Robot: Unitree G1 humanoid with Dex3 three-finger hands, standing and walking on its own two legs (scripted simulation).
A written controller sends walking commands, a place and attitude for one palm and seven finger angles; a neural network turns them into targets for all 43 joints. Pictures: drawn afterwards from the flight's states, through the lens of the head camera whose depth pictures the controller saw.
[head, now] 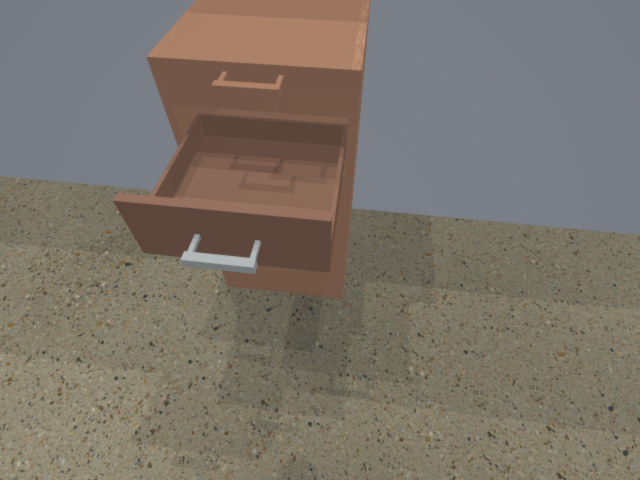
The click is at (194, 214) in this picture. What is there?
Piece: drawer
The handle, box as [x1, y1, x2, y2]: [180, 234, 260, 273]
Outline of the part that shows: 180,259 182,264 185,266 254,273 256,267 255,260 260,245 260,241 255,240 249,258 198,253 194,251 200,236 199,234 194,234 188,250 184,251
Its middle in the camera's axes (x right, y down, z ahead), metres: -0.18 +0.03 +0.71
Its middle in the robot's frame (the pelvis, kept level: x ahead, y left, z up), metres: +0.49 +0.21 -0.09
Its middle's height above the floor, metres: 0.69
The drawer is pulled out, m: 0.30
